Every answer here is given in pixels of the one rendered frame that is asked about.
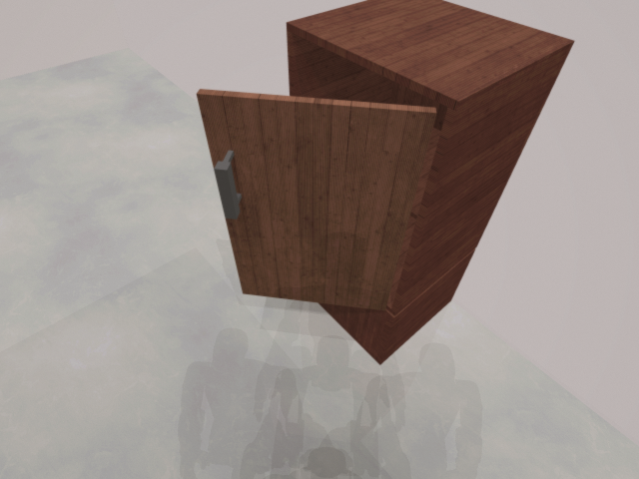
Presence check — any handle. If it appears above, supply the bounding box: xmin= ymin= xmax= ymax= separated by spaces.
xmin=214 ymin=151 xmax=242 ymax=220

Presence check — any cupboard door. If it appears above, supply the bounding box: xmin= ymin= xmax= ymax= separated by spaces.
xmin=197 ymin=89 xmax=436 ymax=310

